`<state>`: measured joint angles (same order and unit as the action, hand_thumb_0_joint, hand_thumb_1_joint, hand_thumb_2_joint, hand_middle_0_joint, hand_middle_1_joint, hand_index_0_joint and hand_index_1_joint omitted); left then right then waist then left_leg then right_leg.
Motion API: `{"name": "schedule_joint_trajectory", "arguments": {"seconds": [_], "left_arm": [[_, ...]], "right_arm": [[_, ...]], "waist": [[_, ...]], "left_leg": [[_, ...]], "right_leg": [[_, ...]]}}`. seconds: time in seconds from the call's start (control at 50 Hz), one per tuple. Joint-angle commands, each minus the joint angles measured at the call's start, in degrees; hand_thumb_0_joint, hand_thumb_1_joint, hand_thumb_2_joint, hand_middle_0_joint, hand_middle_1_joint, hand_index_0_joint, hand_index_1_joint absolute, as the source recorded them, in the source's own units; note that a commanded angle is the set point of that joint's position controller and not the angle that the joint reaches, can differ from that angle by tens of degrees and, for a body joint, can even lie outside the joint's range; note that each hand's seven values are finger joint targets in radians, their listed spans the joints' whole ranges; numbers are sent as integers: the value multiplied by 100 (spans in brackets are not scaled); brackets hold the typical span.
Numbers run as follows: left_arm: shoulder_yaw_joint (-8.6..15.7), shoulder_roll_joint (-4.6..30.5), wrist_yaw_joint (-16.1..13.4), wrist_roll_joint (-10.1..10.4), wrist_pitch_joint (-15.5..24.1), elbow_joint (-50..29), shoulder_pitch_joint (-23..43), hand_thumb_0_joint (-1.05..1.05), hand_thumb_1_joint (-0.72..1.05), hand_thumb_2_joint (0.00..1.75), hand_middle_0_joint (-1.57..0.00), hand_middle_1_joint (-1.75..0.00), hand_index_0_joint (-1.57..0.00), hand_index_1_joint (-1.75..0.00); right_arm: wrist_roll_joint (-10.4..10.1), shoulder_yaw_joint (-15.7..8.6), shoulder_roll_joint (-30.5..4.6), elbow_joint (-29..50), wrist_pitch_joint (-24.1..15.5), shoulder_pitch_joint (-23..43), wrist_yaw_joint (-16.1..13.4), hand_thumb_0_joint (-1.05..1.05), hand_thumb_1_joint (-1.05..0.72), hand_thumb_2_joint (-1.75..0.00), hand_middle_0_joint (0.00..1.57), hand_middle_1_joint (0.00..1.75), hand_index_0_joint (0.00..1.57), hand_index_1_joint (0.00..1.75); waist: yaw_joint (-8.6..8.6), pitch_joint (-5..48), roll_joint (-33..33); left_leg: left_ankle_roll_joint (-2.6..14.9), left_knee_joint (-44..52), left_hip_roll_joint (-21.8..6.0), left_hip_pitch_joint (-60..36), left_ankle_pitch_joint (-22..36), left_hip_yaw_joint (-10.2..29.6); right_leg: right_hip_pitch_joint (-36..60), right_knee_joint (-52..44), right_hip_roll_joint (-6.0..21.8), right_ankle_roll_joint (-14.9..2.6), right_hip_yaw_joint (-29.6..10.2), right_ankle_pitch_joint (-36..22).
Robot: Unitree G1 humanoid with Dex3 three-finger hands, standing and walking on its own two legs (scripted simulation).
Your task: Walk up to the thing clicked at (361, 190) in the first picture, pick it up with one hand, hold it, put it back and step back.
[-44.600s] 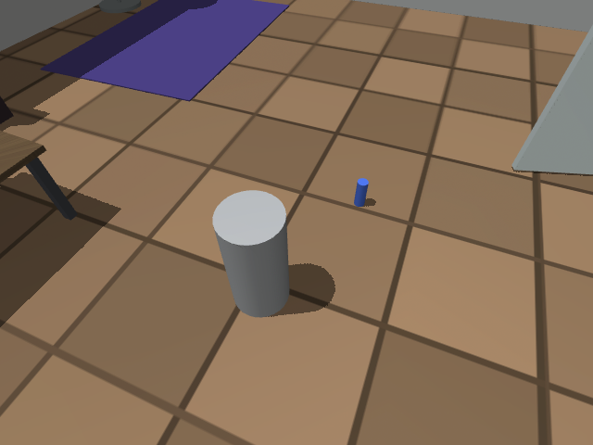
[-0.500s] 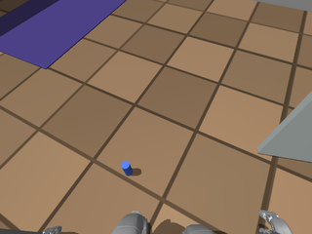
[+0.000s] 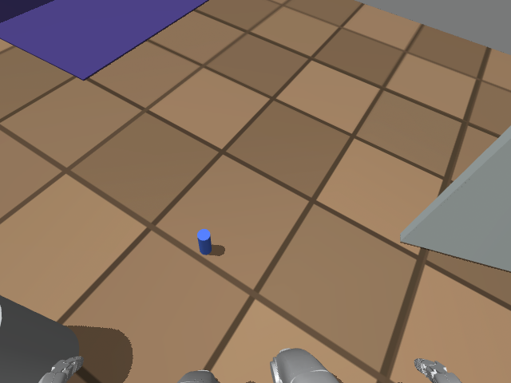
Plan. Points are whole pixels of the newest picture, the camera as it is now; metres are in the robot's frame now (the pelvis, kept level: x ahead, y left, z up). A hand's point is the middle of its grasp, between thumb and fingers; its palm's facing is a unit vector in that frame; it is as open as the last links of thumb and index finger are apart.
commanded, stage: step back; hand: left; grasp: from the side
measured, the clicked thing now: (204, 242) +0.64 +0.16 -0.70
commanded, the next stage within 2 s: none
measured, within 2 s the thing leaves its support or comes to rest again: neither
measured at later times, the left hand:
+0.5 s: hand out of the picture -0.06 +0.24 -0.13, palm faces -0.02 -0.89 -0.46, open 7.4 cm
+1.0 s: hand out of the picture -0.29 +0.22 -0.17, palm faces -0.05 -0.92 -0.40, open 7.4 cm
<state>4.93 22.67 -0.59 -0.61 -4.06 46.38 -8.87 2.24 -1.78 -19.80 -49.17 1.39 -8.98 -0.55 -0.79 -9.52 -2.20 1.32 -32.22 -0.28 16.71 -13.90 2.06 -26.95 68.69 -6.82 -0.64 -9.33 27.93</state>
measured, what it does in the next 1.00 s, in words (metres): walks backwards: right foot, then left foot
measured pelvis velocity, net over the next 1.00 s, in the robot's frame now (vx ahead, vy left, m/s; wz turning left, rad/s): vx -0.36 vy -0.06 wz -0.05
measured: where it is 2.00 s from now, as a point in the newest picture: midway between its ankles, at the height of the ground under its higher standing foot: outside the picture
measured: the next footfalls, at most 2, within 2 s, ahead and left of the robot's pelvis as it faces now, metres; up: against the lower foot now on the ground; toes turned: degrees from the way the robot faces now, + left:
right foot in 0.22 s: -0.08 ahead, -0.15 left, +0.00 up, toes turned -1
left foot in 0.60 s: -0.20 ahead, +0.08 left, +0.00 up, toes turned +0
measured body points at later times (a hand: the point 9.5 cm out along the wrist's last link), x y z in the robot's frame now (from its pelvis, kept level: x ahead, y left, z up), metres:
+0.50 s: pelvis -0.17 -0.04 -0.01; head -0.12 -0.07 +0.44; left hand -0.06 +0.28 -0.10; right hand -0.10 -0.36 -0.14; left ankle -0.20 +0.11 -0.68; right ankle -0.12 -0.15 -0.73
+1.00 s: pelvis -0.36 -0.06 -0.02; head -0.30 -0.06 +0.43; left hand -0.29 +0.26 -0.14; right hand -0.21 -0.38 -0.12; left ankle -0.24 +0.08 -0.73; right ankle -0.40 -0.18 -0.74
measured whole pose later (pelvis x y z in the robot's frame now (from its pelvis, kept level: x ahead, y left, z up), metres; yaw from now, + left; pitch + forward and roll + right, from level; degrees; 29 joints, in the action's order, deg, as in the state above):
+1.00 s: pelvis -0.36 -0.06 -0.02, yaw -3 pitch -3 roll -2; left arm 4.1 21.4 0.0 -1.8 -1.8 52.9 -12.1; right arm 2.3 -3.0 -23.4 -46.4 2.4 -3.6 -0.3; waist -1.3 -10.0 2.4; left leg 0.7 -38.8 -5.1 25.0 -11.0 0.0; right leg -10.1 36.6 -2.1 0.0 -1.2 23.7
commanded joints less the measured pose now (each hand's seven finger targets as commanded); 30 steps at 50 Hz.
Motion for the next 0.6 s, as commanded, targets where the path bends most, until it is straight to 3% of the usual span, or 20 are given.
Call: {"name": "schedule_joint_trajectory", "arguments": {"seconds": [0.0,0.06,0.08,0.14,0.18,0.2,0.22,0.24,0.26,0.28,0.3,0.32,0.34,0.4,0.46,0.48,0.52,0.56,0.58], "left_arm": [[291,905,-82,-21,203,-413,-189,0,90,90,-20,-30,-20,-30],[263,885,-60,-19,231,-421,-262,0,90,90,-20,-30,-20,-30],[266,894,-52,-18,235,-386,-257,0,90,90,-20,-30,-20,-30],[287,918,-13,-37,253,-143,-699,0,90,90,-20,-30,-20,-30],[315,880,14,-62,275,145,-1274,0,90,90,-20,-30,-20,-30],[349,1045,16,-137,300,154,-1251,0,90,90,-20,-30,-20,-30],[476,1486,26,-238,323,24,-1111,0,90,90,-20,-30,-20,-30],[592,2095,31,-207,275,-240,-560,0,90,90,-20,-30,-20,-30],[605,2227,-21,-207,303,-479,-3,0,90,90,-20,-30,-20,-30],[492,1845,-46,-198,324,-555,279,0,90,90,-20,-30,-20,-30],[403,1456,-44,-180,339,-599,416,0,90,90,-20,-30,-20,-30],[376,1279,-58,-175,342,-564,649,0,90,90,-20,-30,-20,-30],[391,1191,-57,-196,324,-566,635,0,90,90,-20,-30,-20,-30],[358,1106,-92,-234,324,-574,-96,0,90,90,-20,-30,-20,-30],[369,1057,-161,-208,260,-560,-304,0,90,90,-20,-30,-20,-30],[364,1101,-168,-204,236,-578,-333,0,90,90,-20,-30,-20,-30],[346,1213,-171,-152,200,-671,-115,0,90,90,-20,-30,-20,-30],[295,1225,-135,-72,111,-754,238,0,90,90,-20,-30,-20,-30],[225,1028,-106,-67,61,-794,198,0,90,90,-20,-30,-20,-30]], "right_arm": [[-78,-461,-1443,519,-159,-73,-146,0,-90,-90,20,30,20,30],[-71,-491,-1565,609,-123,-72,-144,0,-90,-90,20,30,20,30],[-44,-497,-1587,631,-103,-75,-131,0,-90,-90,20,30,20,30],[-52,-557,-1771,755,-7,201,-102,0,-90,-90,20,30,20,30],[-128,-558,-1783,801,69,486,-93,0,-90,-90,20,30,20,30],[-182,-503,-1626,824,89,466,-83,0,-90,-90,20,30,20,30],[-217,-430,-1343,915,82,431,-73,0,-90,-90,20,30,20,30],[-222,-448,-1273,967,80,637,-163,0,-90,-90,20,30,20,30],[-183,-575,-1561,865,92,495,-203,0,-90,-90,20,30,20,30],[-209,-555,-1622,689,71,294,-161,0,-90,-90,20,30,20,30],[-230,-511,-1518,546,64,126,-126,0,-90,-90,20,30,20,30],[-237,-460,-1371,430,66,-134,-124,0,-90,-90,20,30,20,30],[-223,-400,-1236,401,45,-225,-145,0,-90,-90,20,30,20,30],[-208,-333,-1242,465,-35,-155,-169,0,-90,-90,20,30,20,30],[-145,-309,-1140,507,-88,-101,-172,0,-90,-90,20,30,20,30],[-129,-318,-1133,516,-97,-140,-172,0,-90,-90,20,30,20,30],[-99,-355,-1176,398,-97,-497,-146,0,-90,-90,20,30,20,30],[-74,-429,-1219,153,-101,-1034,-128,0,-90,-90,20,30,20,30],[-28,-502,-1359,165,-107,-982,-132,0,-90,-90,20,30,20,30]], "waist": [[195,1093,1004],[285,1266,1201],[316,1301,1246],[145,1554,1488],[-165,1640,1324],[-152,1507,1000],[-137,1203,-302],[-315,809,-1384],[-200,377,-1522],[10,215,-1162],[102,252,-587],[319,297,-602],[300,445,-716],[-149,733,-711],[-307,1105,-912],[-322,1232,-1016],[-163,1378,-1168],[147,1560,-818],[107,1495,-336]], "left_leg": [[1262,537,-1309,-1393,2601,1143],[1415,447,-1444,-1444,2531,1090],[1358,445,-1406,-1370,2411,1089],[1140,338,-1359,-871,1624,1088],[812,-1,-1107,-280,981,809],[511,-249,-822,360,338,717],[102,-1167,-20,1510,-786,454],[-148,-2550,680,1449,-2011,358],[-194,-3477,326,1018,-2076,816],[-136,-3592,337,745,-1762,920],[-81,-3703,662,814,-1429,901],[-97,-3839,811,1008,-1194,804],[-141,-3851,872,1141,-1089,735],[-278,-3056,763,1488,-1297,519],[-327,-1996,449,1448,-1682,294],[-301,-1618,355,1239,-1717,202],[-178,-728,146,563,-1395,3],[-27,784,197,-323,-56,-250],[81,1011,-58,-601,349,270]], "right_leg": [[-353,-327,169,283,-42,67],[22,-1252,345,325,248,202],[205,-1613,405,310,343,179],[1059,-2984,604,148,711,-240],[1865,-4357,593,-21,916,-1270],[2097,-4465,752,-163,540,-1366],[2072,-4695,1720,-551,-1176,-955],[612,-5273,2853,-1451,-2241,-588],[-436,-5596,3270,-1762,-2780,-396],[-611,-5459,2957,-1553,-2127,-836],[-171,-5037,2288,-1253,-1053,-1649],[123,-4786,1897,-975,-380,-2090],[413,-4695,1681,-818,-116,-2118],[1662,-4330,1697,-904,-222,-2665],[2586,-4100,2026,-1124,-294,-3405],[2625,-4001,2128,-1157,-365,-3642],[2307,-3832,2185,-1046,-419,-3626],[1856,-3328,1979,-765,-106,-3184],[1276,-3046,1723,-523,-19,-2457]]}}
